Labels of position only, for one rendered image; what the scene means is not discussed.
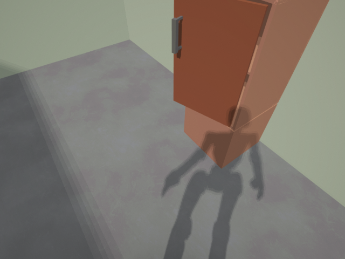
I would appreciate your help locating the cupboard door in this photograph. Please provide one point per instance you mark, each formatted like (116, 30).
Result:
(218, 39)

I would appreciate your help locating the handle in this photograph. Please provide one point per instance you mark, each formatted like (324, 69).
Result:
(175, 47)

